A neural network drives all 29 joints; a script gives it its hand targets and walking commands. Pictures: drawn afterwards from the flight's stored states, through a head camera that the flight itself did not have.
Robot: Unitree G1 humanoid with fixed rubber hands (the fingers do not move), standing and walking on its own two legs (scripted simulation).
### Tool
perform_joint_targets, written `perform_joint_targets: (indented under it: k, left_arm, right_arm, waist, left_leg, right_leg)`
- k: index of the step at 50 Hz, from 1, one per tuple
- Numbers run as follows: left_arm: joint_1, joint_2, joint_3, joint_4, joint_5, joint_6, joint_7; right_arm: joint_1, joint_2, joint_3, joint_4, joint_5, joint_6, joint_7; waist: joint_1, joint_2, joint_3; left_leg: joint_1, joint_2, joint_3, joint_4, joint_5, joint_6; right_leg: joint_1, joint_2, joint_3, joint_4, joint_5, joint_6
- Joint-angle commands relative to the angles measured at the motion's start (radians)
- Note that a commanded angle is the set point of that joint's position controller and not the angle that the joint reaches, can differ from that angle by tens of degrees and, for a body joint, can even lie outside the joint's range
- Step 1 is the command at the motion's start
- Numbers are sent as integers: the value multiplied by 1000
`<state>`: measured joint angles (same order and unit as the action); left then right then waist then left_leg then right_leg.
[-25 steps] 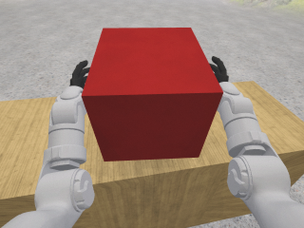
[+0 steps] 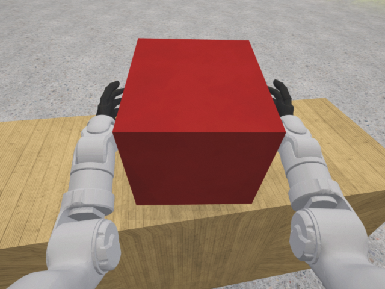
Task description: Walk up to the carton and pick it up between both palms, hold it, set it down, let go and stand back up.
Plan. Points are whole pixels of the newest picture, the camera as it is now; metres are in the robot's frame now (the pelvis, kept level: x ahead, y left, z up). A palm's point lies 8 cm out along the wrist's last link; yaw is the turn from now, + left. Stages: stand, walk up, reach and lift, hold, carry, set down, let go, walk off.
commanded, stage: set down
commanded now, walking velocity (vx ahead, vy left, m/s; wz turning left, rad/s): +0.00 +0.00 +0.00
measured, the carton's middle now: (194, 120) +0.45 +0.03 +0.16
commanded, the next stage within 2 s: none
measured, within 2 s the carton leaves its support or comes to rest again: neither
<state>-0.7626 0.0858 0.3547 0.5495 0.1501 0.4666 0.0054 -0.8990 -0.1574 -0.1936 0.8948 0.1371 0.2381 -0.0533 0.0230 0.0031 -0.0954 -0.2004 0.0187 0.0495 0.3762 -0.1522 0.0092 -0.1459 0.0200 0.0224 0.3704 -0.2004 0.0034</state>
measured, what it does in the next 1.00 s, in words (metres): stands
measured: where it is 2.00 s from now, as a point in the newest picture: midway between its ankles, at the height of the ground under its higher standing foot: outside the picture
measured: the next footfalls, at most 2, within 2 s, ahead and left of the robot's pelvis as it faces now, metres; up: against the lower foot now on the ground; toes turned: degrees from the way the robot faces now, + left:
none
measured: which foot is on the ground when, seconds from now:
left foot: down 0.00-1.00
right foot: down 0.00-1.00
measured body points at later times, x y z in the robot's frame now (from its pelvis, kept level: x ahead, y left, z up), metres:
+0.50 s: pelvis +0.01 +0.00 +0.00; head -0.02 +0.00 +0.45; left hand +0.41 +0.21 +0.16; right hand +0.45 -0.15 +0.17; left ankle +0.03 +0.11 -0.75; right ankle +0.00 -0.12 -0.75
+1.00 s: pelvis +0.02 +0.00 +0.00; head +0.01 -0.01 +0.45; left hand +0.41 +0.22 +0.12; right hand +0.46 -0.13 +0.13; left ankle +0.03 +0.11 -0.75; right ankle +0.00 -0.12 -0.75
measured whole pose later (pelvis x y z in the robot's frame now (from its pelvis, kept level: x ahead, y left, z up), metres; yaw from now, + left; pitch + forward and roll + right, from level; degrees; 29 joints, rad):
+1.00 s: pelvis +0.02 +0.00 +0.00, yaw +0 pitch +0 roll +0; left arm -0.73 0.07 0.31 0.78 0.14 0.23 0.06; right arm -0.88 -0.16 -0.25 1.10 0.03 0.03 0.01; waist 0.11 0.00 -0.05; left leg -0.21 0.02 0.05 0.37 -0.17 -0.01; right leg -0.15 0.03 0.02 0.36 -0.22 0.00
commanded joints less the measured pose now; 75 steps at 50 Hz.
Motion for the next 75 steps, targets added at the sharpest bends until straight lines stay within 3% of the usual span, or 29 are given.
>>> perform_joint_targets:
  k: [1,4,9,10,15,17,19,22,25,26,28,29,31,33,35,41,43,44,48,50,51,58,61,62,63,67,71,72,75]
  left_arm:
    - [-698,-516,-344,-118,-106,-82,-113]
    - [-810,-600,-463,-200,-171,-134,-77]
    - [-826,-670,-590,-282,-230,-211,-29]
    - [-833,-681,-610,-288,-244,-226,-25]
    - [-760,-628,-497,-147,-172,-210,-42]
    - [-730,-597,-458,-128,-157,-195,-62]
    - [-702,-568,-397,-81,-122,-179,-74]
    - [-749,-560,-370,-44,-108,-191,-79]
    - [-768,-577,-371,-46,-115,-204,-69]
    - [-769,-608,-419,-63,-139,-223,-59]
    - [-757,-601,-403,-51,-138,-241,-46]
    - [-758,-648,-444,-74,-142,-251,-37]
    - [-750,-632,-441,-98,-151,-273,-27]
    - [-739,-609,-393,-35,-131,-287,-21]
    - [-779,-638,-417,-36,-133,-300,-18]
    - [-743,-589,-352,68,-99,-302,-37]
    - [-769,-602,-360,38,-103,-324,-30]
    - [-788,-627,-371,35,-97,-329,-31]
    - [-756,-622,-367,77,-95,-349,-26]
    - [-799,-648,-379,37,-108,-375,-10]
    - [-781,-647,-370,51,-103,-377,-7]
    - [-794,-587,-317,124,-66,-397,-10]
    - [-716,-544,-234,153,-26,-383,-21]
    - [-765,-583,-284,133,-57,-390,-21]
    - [-722,-553,-239,171,-28,-390,-22]
    - [-784,-580,-292,124,-41,-425,-11]
    - [-793,-590,-298,110,-46,-468,-4]
    - [-778,-568,-265,138,-25,-467,-4]
    - [-786,-590,-290,127,-22,-486,-4]
  right_arm:
    - [-750,561,281,-295,-26,-142,161]
    - [-799,568,276,-297,-25,-182,158]
    - [-798,612,352,-380,-17,-248,159]
    - [-787,621,344,-414,-20,-264,148]
    - [-770,586,328,-343,-42,-231,146]
    - [-695,587,319,-267,-35,-207,140]
    - [-734,580,322,-269,-38,-195,145]
    - [-732,574,261,-176,-63,-197,164]
    - [-769,569,254,-182,-61,-226,180]
    - [-779,553,254,-192,-66,-251,185]
    - [-785,572,277,-217,-71,-261,184]
    - [-778,564,259,-214,-77,-273,185]
    - [-788,585,311,-245,-61,-293,190]
    - [-770,583,297,-197,-74,-292,199]
    - [-738,586,256,-171,-111,-300,196]
    - [-688,536,147,-50,-176,-294,201]
    - [-725,565,173,-89,-158,-320,207]
    - [-721,571,165,-55,-166,-321,204]
    - [-718,556,157,-53,-179,-337,211]
    - [-758,578,184,-94,-174,-368,219]
    - [-740,569,191,-74,-160,-361,219]
    - [-689,549,129,36,-207,-353,229]
    - [-677,539,110,48,-227,-348,239]
    - [-674,512,81,46,-231,-361,237]
    - [-669,526,82,68,-241,-355,241]
    - [-690,518,55,37,-268,-393,245]
    - [-675,534,57,41,-301,-420,247]
    - [-685,534,67,65,-293,-416,254]
    - [-664,550,65,71,-295,-434,255]
  waist:
    - [63,-40,-427]
    - [7,11,-576]
    - [18,26,-737]
    - [-7,16,-767]
    - [33,-27,-494]
    - [20,-47,-477]
    - [53,-59,-403]
    - [56,-23,-374]
    - [84,-29,-417]
    - [58,5,-481]
    - [88,-31,-543]
    - [57,19,-549]
    - [102,7,-608]
    - [120,-24,-578]
    - [70,-9,-551]
    - [60,-28,-441]
    - [87,-21,-505]
    - [67,-17,-501]
    - [71,-2,-537]
    - [113,14,-616]
    - [108,-20,-609]
    - [108,-9,-498]
    - [152,-44,-451]
    - [94,-32,-483]
    - [139,-40,-456]
    - [105,-13,-581]
    - [113,-40,-680]
    - [140,-15,-639]
    - [130,-15,-670]
  left_leg:
    - [258,-31,-4,-83,197,-1]
    - [383,-15,-30,-23,379,-47]
    - [465,-8,-45,49,594,-85]
    - [463,-9,-46,72,643,-89]
    - [305,-10,-30,-12,415,-53]
    - [293,-19,-25,-13,414,-52]
    - [240,-25,-9,-52,318,-31]
    - [203,-32,4,-80,206,-24]
    - [263,-11,2,-57,288,-35]
    - [288,-9,-9,-38,351,-58]
    - [302,-12,-6,-21,409,-51]
    - [323,-4,-16,-15,433,-68]
    - [339,-3,-14,4,518,-72]
    - [295,-9,-5,-10,443,-58]
    - [277,-9,-4,-10,424,-62]
    - [212,-4,10,-57,276,-51]
    - [219,-4,13,-47,325,-58]
    - [213,-9,15,-41,329,-59]
    - [212,-8,12,-31,369,-65]
    - [254,5,17,-2,472,-82]
    - [264,6,6,12,501,-73]
    - [184,6,17,-35,344,-56]
    - [166,6,34,-48,339,-46]
    - [166,9,28,-45,340,-55]
    - [142,7,39,-52,301,-48]
    - [204,8,34,-5,413,-64]
    - [207,15,40,28,496,-65]
    - [191,7,53,24,482,-66]
    - [162,9,47,26,524,-67]
  right_leg:
    - [84,23,-86,-99,149,27]
    - [50,42,-108,-88,225,11]
    - [-8,56,-116,-91,304,11]
    - [15,51,-110,-87,358,14]
    - [49,31,-85,-94,293,25]
    - [111,24,-74,-92,334,36]
    - [111,21,-74,-103,264,37]
    - [74,9,-69,-111,151,38]
    - [36,25,-89,-103,181,26]
    - [27,36,-101,-90,215,11]
    - [35,34,-93,-93,277,19]
    - [13,38,-97,-88,263,16]
    - [13,46,-101,-84,311,15]
    - [21,43,-88,-94,260,15]
    - [3,35,-94,-93,258,15]
    - [12,22,-95,-105,184,22]
    - [7,27,-100,-91,219,23]
    - [12,22,-92,-92,229,23]
    - [-2,25,-96,-94,241,20]
    - [-18,33,-106,-78,269,13]
    - [-34,37,-102,-85,286,20]
    - [-37,19,-90,-88,209,18]
    - [9,18,-96,-89,205,26]
    - [-21,21,-100,-84,219,22]
    - [-20,16,-94,-93,169,20]
    - [-65,25,-109,-72,237,15]
    - [-71,24,-109,-63,300,14]
    - [-67,15,-105,-65,277,16]
    - [-46,18,-108,-52,333,22]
